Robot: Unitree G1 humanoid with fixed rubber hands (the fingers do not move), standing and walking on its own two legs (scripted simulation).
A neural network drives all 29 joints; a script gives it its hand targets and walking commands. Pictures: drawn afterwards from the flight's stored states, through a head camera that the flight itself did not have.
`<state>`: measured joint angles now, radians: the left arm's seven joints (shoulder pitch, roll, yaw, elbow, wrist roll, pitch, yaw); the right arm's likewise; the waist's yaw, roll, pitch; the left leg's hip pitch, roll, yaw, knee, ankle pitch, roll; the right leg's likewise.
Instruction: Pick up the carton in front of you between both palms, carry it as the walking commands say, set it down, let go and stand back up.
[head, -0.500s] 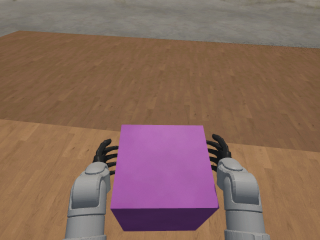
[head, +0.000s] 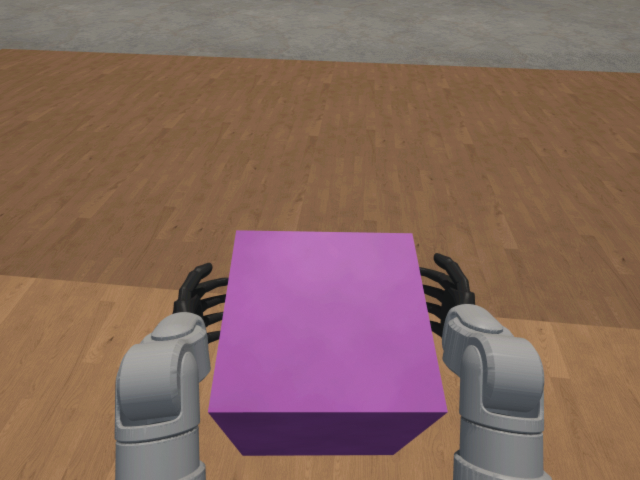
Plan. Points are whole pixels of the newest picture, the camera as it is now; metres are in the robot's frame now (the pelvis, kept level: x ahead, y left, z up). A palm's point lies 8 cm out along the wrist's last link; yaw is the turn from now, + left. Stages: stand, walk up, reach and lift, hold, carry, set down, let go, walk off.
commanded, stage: carry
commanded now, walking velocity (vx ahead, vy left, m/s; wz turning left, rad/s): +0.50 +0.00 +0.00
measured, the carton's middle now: (321, 352) +0.28 -0.01 +0.01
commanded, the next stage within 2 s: none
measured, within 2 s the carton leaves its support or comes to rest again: neither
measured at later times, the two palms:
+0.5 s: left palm (219, 169) +0.60 +0.16 +0.07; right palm (390, 164) +0.59 -0.14 +0.08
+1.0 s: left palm (255, 71) +0.94 +0.11 +0.10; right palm (383, 66) +0.95 -0.19 +0.10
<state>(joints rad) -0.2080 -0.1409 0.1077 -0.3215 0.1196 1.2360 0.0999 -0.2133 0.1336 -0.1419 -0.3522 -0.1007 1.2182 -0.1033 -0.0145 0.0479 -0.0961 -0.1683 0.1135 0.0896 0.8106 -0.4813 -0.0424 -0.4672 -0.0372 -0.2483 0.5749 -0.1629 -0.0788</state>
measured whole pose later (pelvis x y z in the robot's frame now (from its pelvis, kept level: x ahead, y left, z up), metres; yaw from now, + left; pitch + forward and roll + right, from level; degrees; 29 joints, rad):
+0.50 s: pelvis +0.33 +0.02 +0.00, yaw -4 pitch +4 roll +1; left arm -0.15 -0.13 0.12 -0.33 0.13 1.23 0.09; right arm -0.19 0.14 -0.09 -0.28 -0.13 1.18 -0.09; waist -0.02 -0.03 -0.05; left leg -0.43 0.03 0.26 0.54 -0.18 0.10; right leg -0.23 -0.08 -0.07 1.05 -0.45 -0.01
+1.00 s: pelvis +0.66 -0.04 +0.00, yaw +0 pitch +3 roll +0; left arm -0.26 -0.15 0.13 -0.34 0.11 1.24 0.11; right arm -0.26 0.13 -0.15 -0.37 -0.11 1.22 -0.09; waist 0.04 0.03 -0.03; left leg -0.32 0.07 0.04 1.20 -0.44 0.02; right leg -0.43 -0.03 -0.23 0.57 -0.20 -0.09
